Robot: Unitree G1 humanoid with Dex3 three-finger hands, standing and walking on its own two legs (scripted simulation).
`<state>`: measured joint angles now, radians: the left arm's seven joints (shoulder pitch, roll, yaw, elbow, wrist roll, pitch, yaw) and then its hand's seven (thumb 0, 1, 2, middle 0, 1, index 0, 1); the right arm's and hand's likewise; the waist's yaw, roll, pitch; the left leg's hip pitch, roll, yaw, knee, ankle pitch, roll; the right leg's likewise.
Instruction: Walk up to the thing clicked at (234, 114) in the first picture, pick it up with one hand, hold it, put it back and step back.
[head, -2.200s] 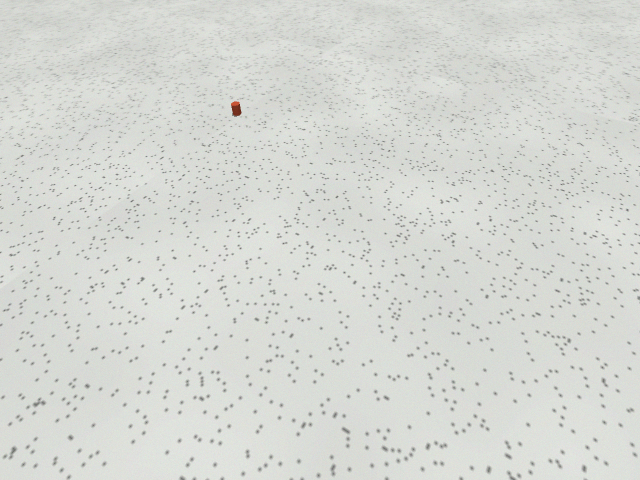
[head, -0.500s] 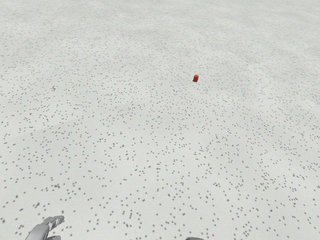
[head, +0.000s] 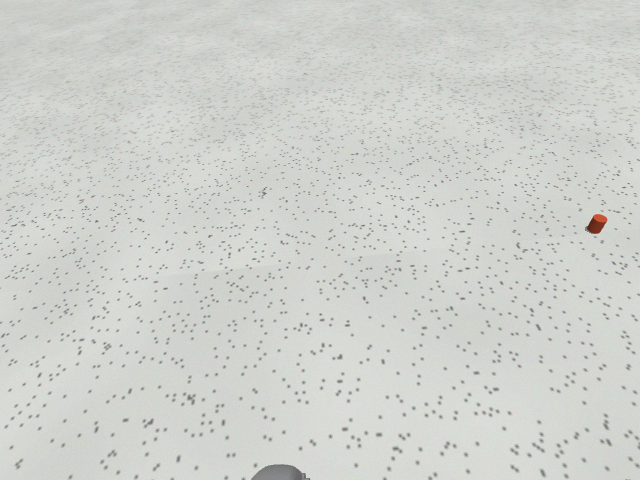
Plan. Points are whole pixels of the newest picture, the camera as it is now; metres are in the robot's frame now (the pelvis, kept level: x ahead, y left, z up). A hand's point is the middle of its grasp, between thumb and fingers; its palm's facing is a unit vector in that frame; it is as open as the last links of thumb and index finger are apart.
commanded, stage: walk up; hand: left
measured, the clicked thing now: (596, 223) +1.34 -0.95 -0.75
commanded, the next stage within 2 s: none
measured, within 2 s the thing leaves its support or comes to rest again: neither
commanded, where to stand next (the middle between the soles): +1.27 -1.39 m, yaw +50 degrees
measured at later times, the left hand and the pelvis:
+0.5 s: hand (302, 352) +0.37 +0.11 -0.16, palm faces +0.14 -0.95 -0.29, open 7.4 cm; pelvis +0.30 -0.19 -0.03, yaw +14 degrees
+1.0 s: hand (417, 325) +0.45 -0.10 -0.18, palm faces +0.43 -0.82 -0.37, open 7.4 cm; pelvis +0.54 -0.38 -0.04, yaw +27 degrees
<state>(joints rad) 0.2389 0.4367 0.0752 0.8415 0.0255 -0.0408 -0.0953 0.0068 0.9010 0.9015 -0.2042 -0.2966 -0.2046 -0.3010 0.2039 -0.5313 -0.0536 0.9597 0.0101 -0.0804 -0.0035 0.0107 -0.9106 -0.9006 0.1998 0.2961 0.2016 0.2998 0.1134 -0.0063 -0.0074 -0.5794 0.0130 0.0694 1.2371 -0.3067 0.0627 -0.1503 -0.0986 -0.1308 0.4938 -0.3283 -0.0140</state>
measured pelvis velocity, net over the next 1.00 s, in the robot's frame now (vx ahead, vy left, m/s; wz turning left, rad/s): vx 0.54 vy -0.38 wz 0.47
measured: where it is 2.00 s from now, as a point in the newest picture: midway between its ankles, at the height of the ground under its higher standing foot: (581, 321)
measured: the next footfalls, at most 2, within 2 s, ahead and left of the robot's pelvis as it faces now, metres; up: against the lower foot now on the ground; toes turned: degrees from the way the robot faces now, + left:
left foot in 0.20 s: +0.30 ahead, +0.01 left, +0.00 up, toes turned +17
right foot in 0.58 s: +0.53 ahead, -0.39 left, +0.00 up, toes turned +14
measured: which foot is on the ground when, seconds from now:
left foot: up 0.00-0.18, down 0.20-0.60, up 0.62-0.94, down 0.96-1.00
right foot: down 0.00-0.22, up 0.24-0.56, down 0.58-0.98, up 1.00-1.00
